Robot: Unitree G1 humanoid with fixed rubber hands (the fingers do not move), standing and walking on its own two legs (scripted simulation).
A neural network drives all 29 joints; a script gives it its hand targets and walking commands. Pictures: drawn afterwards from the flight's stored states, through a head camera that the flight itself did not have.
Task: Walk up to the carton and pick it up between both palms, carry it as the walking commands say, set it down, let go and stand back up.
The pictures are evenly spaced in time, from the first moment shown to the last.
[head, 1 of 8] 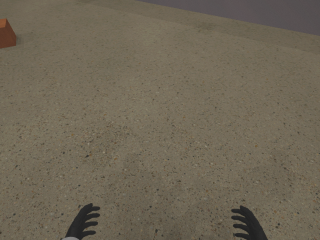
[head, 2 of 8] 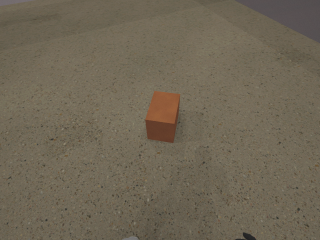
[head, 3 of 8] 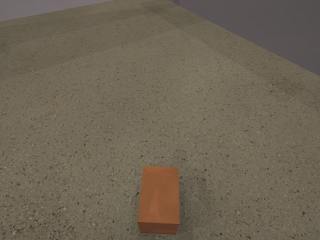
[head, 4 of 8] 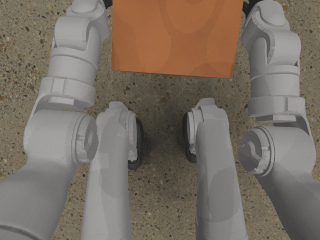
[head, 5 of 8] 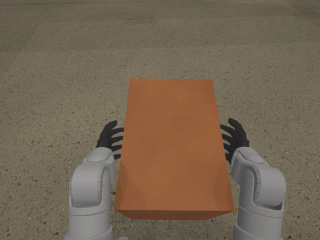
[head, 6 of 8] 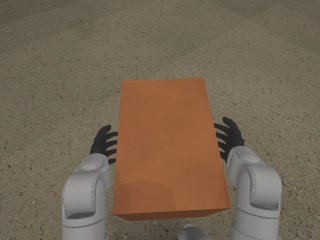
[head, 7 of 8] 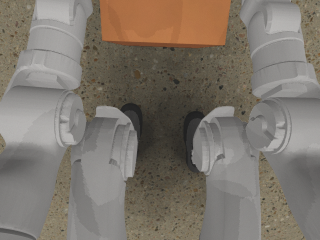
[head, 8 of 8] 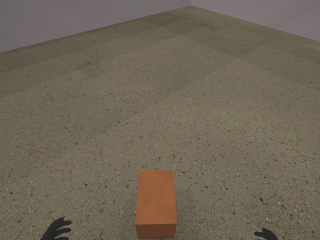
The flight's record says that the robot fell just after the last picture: no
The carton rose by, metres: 0.67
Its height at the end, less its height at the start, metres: +0.00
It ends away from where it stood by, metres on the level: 1.28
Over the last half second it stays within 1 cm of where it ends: yes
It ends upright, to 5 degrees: yes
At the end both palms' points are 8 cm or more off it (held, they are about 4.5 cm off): yes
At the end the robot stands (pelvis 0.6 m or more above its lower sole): yes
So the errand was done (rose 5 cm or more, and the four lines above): yes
